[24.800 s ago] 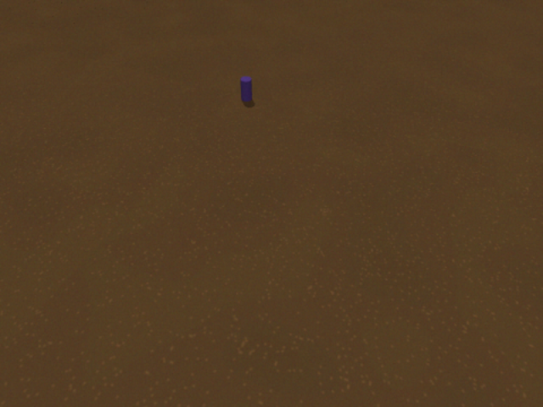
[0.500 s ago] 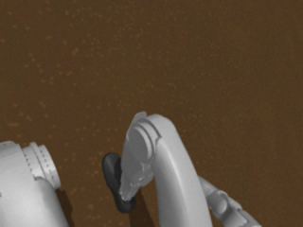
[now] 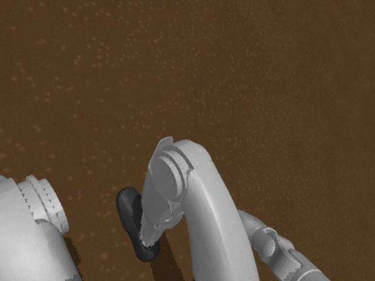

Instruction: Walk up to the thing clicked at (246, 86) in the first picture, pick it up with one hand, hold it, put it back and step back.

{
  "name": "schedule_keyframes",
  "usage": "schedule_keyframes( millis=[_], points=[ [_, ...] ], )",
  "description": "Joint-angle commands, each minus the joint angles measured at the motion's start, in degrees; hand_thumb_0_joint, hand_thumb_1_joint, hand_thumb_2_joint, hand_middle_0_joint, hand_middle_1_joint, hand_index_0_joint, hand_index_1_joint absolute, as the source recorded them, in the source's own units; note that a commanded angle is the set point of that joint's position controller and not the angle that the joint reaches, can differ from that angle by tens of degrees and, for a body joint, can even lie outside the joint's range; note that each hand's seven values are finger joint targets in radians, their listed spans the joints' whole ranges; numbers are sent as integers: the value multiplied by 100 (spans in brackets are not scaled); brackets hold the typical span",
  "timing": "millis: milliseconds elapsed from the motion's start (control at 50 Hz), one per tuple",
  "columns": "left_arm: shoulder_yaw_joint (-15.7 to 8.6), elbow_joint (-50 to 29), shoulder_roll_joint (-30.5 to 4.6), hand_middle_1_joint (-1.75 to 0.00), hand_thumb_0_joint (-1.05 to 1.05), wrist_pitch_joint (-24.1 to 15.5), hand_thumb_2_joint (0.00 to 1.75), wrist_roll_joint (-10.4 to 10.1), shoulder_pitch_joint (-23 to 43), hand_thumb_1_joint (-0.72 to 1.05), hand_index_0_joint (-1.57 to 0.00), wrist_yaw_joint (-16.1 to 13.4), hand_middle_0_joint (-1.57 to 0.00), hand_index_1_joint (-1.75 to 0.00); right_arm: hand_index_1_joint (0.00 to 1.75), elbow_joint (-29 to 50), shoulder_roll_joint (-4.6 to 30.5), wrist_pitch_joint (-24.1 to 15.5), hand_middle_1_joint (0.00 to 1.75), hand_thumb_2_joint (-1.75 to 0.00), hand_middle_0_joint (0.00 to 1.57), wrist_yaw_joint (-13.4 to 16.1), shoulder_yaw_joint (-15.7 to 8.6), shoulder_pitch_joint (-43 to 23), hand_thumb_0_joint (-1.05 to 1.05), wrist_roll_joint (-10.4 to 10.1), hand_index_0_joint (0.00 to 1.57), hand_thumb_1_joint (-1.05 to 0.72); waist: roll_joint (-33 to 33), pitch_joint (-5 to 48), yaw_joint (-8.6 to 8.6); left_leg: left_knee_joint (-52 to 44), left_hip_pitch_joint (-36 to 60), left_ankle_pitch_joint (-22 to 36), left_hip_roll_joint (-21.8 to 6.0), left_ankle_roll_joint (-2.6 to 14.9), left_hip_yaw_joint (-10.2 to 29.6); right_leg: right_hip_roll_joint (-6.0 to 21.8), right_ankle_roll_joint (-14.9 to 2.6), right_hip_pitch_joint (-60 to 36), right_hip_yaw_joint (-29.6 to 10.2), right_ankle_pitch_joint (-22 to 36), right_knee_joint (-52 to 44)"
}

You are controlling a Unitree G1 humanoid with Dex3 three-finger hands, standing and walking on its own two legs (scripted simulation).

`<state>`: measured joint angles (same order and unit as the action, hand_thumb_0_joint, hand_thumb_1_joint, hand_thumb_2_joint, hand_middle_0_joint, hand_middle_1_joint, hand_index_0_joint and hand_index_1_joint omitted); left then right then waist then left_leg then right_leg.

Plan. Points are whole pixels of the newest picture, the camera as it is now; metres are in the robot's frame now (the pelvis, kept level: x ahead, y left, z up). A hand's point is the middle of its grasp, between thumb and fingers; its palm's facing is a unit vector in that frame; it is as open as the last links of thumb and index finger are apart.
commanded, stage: loosen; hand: left
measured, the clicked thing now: out of the picture +0.45 +0.31 -0.21
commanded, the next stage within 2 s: open in 0.06 s
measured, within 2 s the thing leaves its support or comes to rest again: rests again in 0.54 s
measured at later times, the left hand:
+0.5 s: hand out of the picture +0.46 +0.33 -0.17, palm faces +0.47 -0.88 +0.00, open 13.2 cm
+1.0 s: hand out of the picture +0.47 +0.36 -0.12, palm faces +0.49 -0.87 +0.01, open 17.2 cm
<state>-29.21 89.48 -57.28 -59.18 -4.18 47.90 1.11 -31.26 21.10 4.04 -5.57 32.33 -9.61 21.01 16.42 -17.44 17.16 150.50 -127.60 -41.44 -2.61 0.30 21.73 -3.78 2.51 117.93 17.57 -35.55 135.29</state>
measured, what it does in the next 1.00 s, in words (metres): stands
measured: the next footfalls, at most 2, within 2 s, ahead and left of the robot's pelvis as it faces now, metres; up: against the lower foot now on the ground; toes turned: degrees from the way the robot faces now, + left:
none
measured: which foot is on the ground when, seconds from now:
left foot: down 0.00-1.00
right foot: down 0.00-1.00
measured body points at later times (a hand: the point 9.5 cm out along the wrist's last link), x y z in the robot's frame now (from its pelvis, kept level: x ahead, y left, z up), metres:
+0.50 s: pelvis +0.00 +0.00 +0.00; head +0.24 +0.20 +0.32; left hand +0.43 +0.38 -0.16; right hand +0.16 -0.24 -0.03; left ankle +0.08 +0.12 -0.26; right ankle +0.14 -0.11 -0.26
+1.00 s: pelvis +0.00 +0.00 +0.00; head +0.23 +0.19 +0.33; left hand +0.44 +0.41 -0.12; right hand +0.15 -0.25 -0.03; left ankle +0.08 +0.12 -0.26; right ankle +0.14 -0.11 -0.26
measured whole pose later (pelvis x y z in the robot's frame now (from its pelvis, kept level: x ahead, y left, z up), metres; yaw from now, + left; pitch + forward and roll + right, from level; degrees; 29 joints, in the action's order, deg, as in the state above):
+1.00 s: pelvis +0.00 +0.00 +0.00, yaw +0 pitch +15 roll -18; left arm -34.6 79.4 -58.0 -55.0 -3.1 48.5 3.8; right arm -30.4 20.8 5.7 -4.9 30.3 -7.6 19.5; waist 15.5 -16.8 16.6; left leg 149.6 -127.3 -40.8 -3.1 0.7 20.9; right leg -4.0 2.6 117.9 17.0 -34.8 134.5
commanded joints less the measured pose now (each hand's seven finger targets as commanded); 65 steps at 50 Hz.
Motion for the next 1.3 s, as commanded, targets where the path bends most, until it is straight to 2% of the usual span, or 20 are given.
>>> schedule_keyframes(
  millis=[0,60,140,200,280,320,640,720,820,900,940,980,1040,1080,1120,1140,1160,1200,1240,1280],
  points=[
    [-87,-957,-911,-117,0,-544,95,-11,1461,-17,-119,-14,-115,-115,30,-47,2136,62,30,-90,20,97,-669,295,0,23,20,-92,-3692,3099,867,-1894,2576,978,-367,-177,-321,-257,-243,-1448,298,1133,-934],
    [-137,-1042,-983,-102,0,-572,73,-16,1455,-31,-107,-46,-103,-99,30,-57,2128,60,30,-89,20,104,-652,298,0,42,20,-91,-3791,3196,843,-1851,2692,1204,-379,-184,-331,-264,-240,-1547,284,1292,-914],
    [-125,-1005,-925,-82,0,-571,59,-11,1414,-49,-91,-76,-87,-80,30,-62,2121,73,30,-90,20,100,-648,316,0,57,20,-92,-3756,3212,883,-1837,2713,1276,-389,-178,-322,-272,-234,-1595,297,1352,-925],
    [-48,-866,-930,-90,0,-538,67,86,1351,-39,-95,-92,-95,-88,30,-39,2118,93,30,-90,20,99,-639,267,0,58,20,-90,-3724,3087,902,-1903,2629,1113,-377,-178,-303,-269,-247,-1506,332,1216,-935],
    [-36,-768,-861,-60,0,-466,45,67,1316,-49,-65,-81,-64,-60,30,-3,2111,121,30,-90,20,97,-654,235,0,33,20,-91,-3533,2953,870,-1905,2463,915,-373,-143,-323,-271,-245,-1433,312,1080,-983],
    [-47,-756,-824,-54,0,-442,40,42,1347,-50,-61,-80,-60,-54,30,8,2128,113,30,-90,20,97,-669,255,0,29,20,-91,-3492,2995,899,-1902,2504,970,-371,-139,-315,-275,-241,-1439,315,1120,-998],
    [-76,-836,-911,-21,0,-502,14,63,1381,-61,-29,-123,-29,-22,30,22,2112,127,30,-90,20,95,-639,253,0,44,20,-91,-3629,3066,880,-1902,2565,1029,-377,-145,-329,-292,-245,-1529,314,1156,-1004],
    [-60,-928,-957,-23,0,-532,20,33,1389,-61,-21,-45,-21,-23,30,26,2094,110,30,-90,20,107,-638,266,0,27,20,-91,-3510,3134,879,-1861,2462,933,-371,-107,-373,-311,-245,-1596,296,1107,-1045],
    [-315,-1458,-1501,-15,0,-481,15,25,1597,-61,-12,35,-12,-16,30,17,2137,151,30,-90,20,132,-677,342,0,-24,20,-91,-3959,3330,686,-1973,2732,1091,-411,-182,-350,-274,-278,-1529,273,1139,-917],
    [-739,-2080,-1944,-10,0,-178,9,35,1479,-61,-9,157,-9,-10,30,7,2118,217,30,-90,20,147,-838,569,0,-111,20,-91,-4235,3756,386,-2048,2927,1330,-396,-209,-486,-252,-298,-1658,171,1236,-902],
    [-777,-2367,-2025,-8,0,56,6,69,1443,-61,-9,328,-9,-9,30,-1,2093,283,30,-90,20,163,-943,717,0,-180,20,-92,-4527,3962,292,-2161,3095,1449,-399,-244,-527,-227,-321,-1614,125,1243,-875],
    [-727,-2422,-1819,-6,0,359,3,62,1208,-61,-8,515,-8,-6,30,11,2059,330,30,-90,20,185,-1074,787,0,-283,20,-92,-4527,3964,203,-2277,3044,1354,-389,-241,-571,-202,-347,-1456,84,1138,-893],
    [-257,-1965,-966,-6,0,896,3,-82,862,-61,-8,831,-8,-6,30,58,1939,330,30,-90,20,208,-1182,895,0,-477,20,-91,-3864,3705,324,-2289,2397,1028,-350,-134,-657,-190,-331,-1392,43,978,-1023],
    [-138,-1765,-739,-6,0,1163,3,-255,785,-61,-8,1031,-6,-5,30,148,1942,294,30,-90,20,252,-1249,906,0,-621,20,-91,-3233,3548,364,-2192,1997,786,-323,-10,-679,-192,-293,-1325,23,868,-1177],
    [-174,-2012,-836,-6,0,1247,3,-413,1273,-61,-8,1137,-5,-4,30,134,1915,257,30,-89,20,275,-1263,1054,0,-712,20,-89,-2996,3600,430,-2138,1745,605,-293,56,-683,-188,-271,-1382,10,776,-1232],
    [-300,-2090,-956,-1,0,1254,7,-453,1338,-53,-4,1169,-5,-2,30,99,1889,229,30,-88,20,271,-1300,1111,0,-748,20,-81,-2986,3680,331,-2136,1760,564,-277,62,-694,-189,-288,-1378,-10,718,-1221],
    [-758,-2358,-2474,-4,0,1605,6,606,1292,-51,-6,827,-7,-5,30,-92,1819,316,30,-90,20,282,-1689,1330,0,-893,20,-88,-3689,4343,-189,-2397,2509,943,-266,-2,-888,-127,-357,-1224,-162,820,-1234],
    [-347,-2266,-1507,-5,0,1986,5,555,1545,-51,-7,758,-7,-5,30,-28,1638,400,30,-90,20,218,-1693,1495,0,-991,20,-89,-3822,4399,65,-2487,2681,1025,-316,-49,-830,-125,-392,-958,-150,847,-1145],
    [-549,-2479,-1692,-7,0,2221,6,685,1492,-54,-8,644,-8,-7,30,-42,1689,445,30,-91,20,209,-1873,1586,0,-1051,20,-92,-4148,4404,-106,-2614,2831,962,-292,-91,-873,-82,-419,-713,-211,764,-1118],
    [-926,-3245,-2500,-7,0,2493,5,884,1833,-53,-8,475,-8,-6,30,34,1594,500,30,-92,20,209,-1936,1718,0,-1125,20,-94,-4576,4876,-415,-2716,3072,1136,-274,-101,-974,-61,-441,-826,-319,802,-1101]
  ],
)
